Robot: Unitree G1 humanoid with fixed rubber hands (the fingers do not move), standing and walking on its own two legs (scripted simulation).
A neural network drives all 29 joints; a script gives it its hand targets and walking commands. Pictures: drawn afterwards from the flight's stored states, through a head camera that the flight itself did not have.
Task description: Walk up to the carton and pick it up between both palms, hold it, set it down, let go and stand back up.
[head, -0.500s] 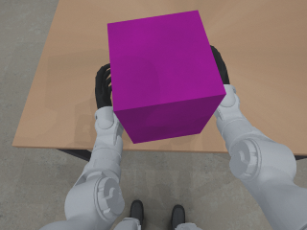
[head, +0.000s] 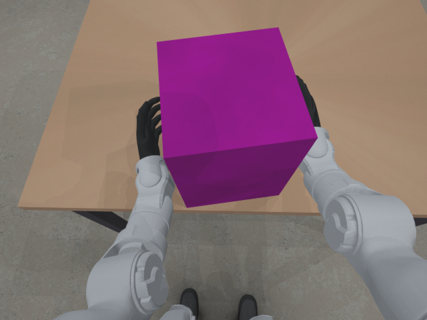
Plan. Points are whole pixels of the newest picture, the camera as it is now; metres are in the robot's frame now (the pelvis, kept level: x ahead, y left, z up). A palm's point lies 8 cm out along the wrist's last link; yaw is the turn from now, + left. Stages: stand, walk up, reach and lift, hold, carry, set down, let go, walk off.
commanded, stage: reach and lift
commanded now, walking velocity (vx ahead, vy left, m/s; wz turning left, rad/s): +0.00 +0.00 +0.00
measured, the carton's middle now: (226, 129) +0.45 +0.03 +0.02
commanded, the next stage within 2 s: none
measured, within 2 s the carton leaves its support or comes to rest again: leaves its support in 0.40 s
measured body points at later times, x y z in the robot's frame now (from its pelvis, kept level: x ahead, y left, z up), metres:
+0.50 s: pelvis -0.01 +0.00 +0.00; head +0.05 -0.01 +0.45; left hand +0.37 +0.18 +0.02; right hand +0.44 -0.10 +0.05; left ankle +0.01 +0.13 -0.72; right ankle +0.00 -0.09 -0.72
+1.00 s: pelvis -0.04 +0.01 +0.02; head -0.06 +0.03 +0.47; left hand +0.38 +0.19 +0.17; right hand +0.41 -0.10 +0.19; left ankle +0.01 +0.14 -0.72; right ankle +0.00 -0.09 -0.72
